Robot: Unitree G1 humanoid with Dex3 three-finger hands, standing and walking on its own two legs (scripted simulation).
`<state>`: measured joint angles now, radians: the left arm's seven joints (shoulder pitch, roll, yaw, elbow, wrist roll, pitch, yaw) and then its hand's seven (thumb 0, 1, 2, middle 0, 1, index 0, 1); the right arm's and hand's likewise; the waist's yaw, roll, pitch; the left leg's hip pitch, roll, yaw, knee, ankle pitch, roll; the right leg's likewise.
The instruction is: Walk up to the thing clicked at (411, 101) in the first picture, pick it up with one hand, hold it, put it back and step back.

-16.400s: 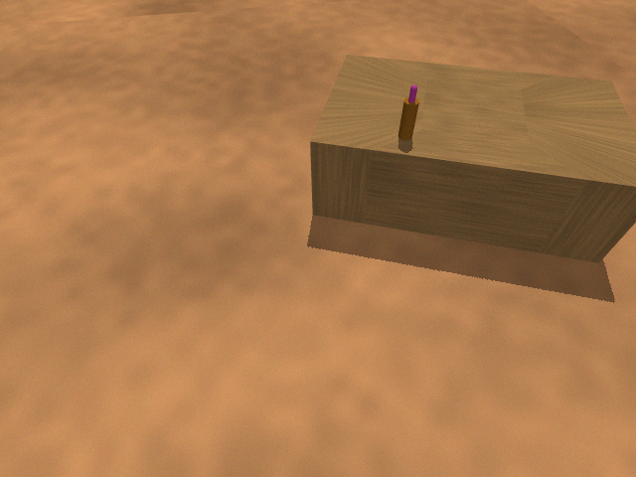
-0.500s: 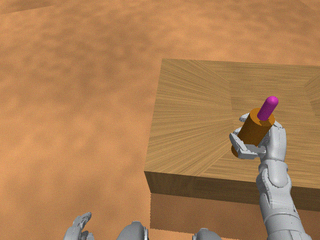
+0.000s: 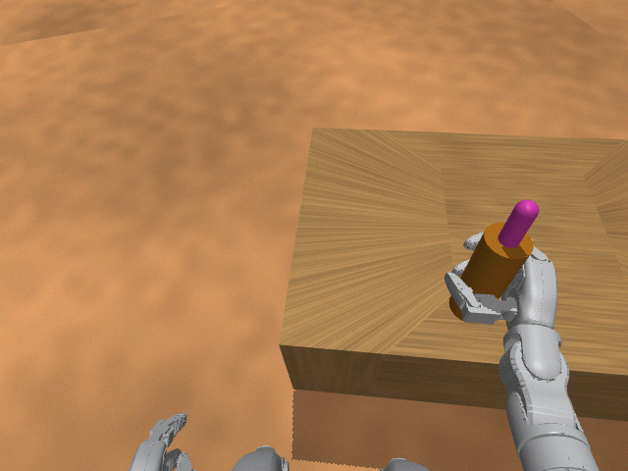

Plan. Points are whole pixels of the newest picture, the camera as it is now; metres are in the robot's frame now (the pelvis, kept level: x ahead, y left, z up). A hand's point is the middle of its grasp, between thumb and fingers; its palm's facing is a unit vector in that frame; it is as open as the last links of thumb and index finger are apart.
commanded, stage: hold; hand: right
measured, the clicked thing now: (494, 263) +0.34 -0.18 +0.07
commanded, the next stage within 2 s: none
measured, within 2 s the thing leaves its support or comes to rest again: neither
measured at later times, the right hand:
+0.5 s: hand (483, 283) +0.32 -0.18 +0.05, palm faces +0.21 +0.98 -0.01, open 7.7 cm
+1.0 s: hand (478, 285) +0.32 -0.17 +0.05, palm faces +0.20 +0.98 -0.01, open 7.7 cm
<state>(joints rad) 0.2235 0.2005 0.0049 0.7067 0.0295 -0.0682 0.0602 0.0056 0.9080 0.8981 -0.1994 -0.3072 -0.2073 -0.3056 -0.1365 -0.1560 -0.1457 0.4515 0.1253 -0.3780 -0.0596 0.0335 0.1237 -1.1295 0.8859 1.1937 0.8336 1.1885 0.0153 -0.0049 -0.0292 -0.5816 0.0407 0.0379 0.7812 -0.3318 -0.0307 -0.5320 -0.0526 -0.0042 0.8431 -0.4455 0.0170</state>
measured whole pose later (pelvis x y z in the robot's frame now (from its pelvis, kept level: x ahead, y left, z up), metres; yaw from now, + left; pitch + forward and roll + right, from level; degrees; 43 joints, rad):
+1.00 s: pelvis -0.01 +0.00 +0.01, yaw +0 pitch +5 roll +1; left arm 0.22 0.21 0.01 0.71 0.03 -0.08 0.07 0.01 0.91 0.90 -0.20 -0.31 -0.21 -0.30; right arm -0.11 -0.15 -0.13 0.41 0.12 -0.34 -0.06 0.03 0.12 -1.13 0.88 1.20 0.83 1.19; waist 0.01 -0.01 -0.01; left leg -0.52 0.04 0.04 0.74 -0.31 -0.02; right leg -0.47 -0.05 0.00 0.80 -0.41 0.02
